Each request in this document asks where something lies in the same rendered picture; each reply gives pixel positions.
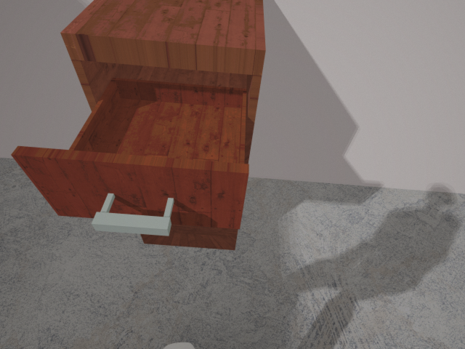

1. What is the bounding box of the cabinet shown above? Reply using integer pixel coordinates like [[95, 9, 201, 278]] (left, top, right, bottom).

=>
[[61, 0, 266, 250]]

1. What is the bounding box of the drawer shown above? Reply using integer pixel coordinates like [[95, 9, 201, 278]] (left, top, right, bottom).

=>
[[11, 78, 249, 229]]

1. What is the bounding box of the handle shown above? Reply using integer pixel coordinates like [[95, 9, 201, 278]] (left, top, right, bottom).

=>
[[92, 193, 174, 236]]

